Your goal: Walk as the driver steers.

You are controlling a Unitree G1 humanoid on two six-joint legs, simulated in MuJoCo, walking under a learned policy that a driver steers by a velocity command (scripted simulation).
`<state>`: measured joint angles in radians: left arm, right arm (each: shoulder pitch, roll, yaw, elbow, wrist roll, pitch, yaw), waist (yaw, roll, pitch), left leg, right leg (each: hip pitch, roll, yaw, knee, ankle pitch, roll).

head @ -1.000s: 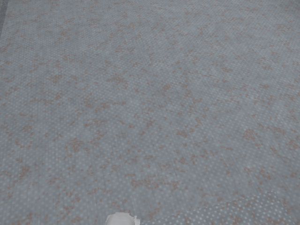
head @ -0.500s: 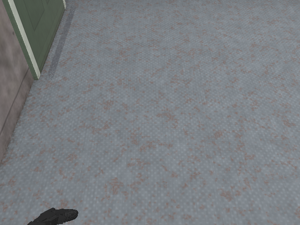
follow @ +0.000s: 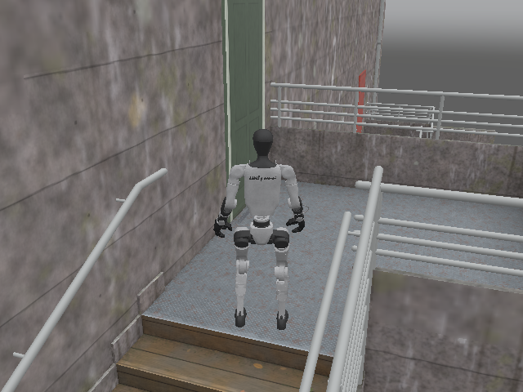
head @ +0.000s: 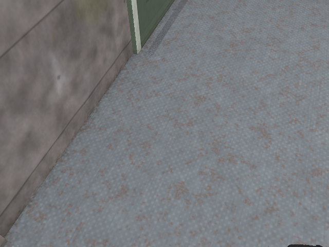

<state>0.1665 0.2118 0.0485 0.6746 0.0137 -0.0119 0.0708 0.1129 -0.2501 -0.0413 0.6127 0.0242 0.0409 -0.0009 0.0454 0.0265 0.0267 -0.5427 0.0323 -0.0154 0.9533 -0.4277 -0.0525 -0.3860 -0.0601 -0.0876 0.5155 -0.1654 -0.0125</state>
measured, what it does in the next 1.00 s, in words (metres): steps on the spot: left foot, then right foot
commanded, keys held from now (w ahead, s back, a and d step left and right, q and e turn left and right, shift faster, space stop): no key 1.00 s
